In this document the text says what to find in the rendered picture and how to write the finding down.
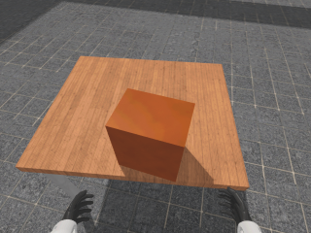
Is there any robot right hand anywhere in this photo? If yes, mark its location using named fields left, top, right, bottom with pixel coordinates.
left=217, top=186, right=252, bottom=226

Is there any robot left hand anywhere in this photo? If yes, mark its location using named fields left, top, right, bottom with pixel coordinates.
left=62, top=190, right=94, bottom=224

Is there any right robot forearm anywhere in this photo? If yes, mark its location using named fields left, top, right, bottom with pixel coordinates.
left=237, top=220, right=261, bottom=233

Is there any carton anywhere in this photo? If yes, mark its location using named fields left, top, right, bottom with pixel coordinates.
left=105, top=88, right=195, bottom=182

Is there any table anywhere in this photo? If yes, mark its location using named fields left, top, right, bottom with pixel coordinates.
left=16, top=55, right=250, bottom=199

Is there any left robot forearm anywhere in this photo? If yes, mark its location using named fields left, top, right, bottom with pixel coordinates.
left=51, top=219, right=77, bottom=233

